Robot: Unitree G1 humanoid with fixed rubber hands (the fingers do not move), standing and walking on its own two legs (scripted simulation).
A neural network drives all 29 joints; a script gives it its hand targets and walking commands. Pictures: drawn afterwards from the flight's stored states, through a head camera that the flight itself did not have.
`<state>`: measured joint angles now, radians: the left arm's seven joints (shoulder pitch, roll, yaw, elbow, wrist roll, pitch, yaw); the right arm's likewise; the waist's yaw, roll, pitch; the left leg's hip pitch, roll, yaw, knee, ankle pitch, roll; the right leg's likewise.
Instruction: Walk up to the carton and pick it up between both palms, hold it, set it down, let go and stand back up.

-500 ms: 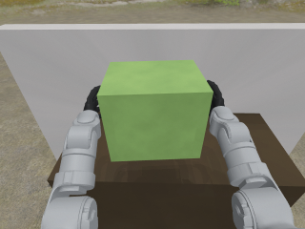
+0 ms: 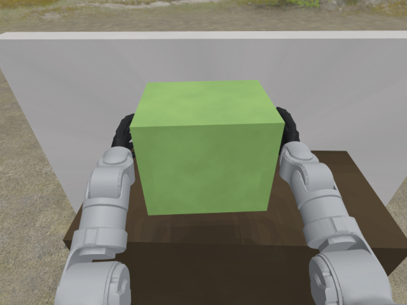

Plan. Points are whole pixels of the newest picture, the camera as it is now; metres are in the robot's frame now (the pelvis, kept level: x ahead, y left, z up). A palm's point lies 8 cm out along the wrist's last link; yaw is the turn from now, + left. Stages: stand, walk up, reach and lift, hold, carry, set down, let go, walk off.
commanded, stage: hold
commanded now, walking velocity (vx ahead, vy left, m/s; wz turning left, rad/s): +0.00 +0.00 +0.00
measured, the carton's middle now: (205, 144) +0.40 +0.02 +0.18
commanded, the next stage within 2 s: set down in 0.10 s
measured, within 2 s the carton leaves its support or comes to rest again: neither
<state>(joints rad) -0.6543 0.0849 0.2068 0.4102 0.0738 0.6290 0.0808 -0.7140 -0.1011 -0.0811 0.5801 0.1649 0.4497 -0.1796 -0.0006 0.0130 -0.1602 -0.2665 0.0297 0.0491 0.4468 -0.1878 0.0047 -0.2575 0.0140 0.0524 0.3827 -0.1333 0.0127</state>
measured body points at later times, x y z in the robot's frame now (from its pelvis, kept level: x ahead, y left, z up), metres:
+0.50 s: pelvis +0.01 +0.00 +0.00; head -0.04 +0.00 +0.45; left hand +0.40 +0.18 +0.17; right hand +0.41 -0.15 +0.19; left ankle +0.03 +0.11 -0.74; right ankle +0.04 -0.13 -0.74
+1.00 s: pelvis +0.03 +0.00 +0.00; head +0.02 +0.00 +0.45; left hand +0.43 +0.17 +0.13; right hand +0.44 -0.16 +0.15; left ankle +0.03 +0.11 -0.74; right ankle +0.04 -0.13 -0.74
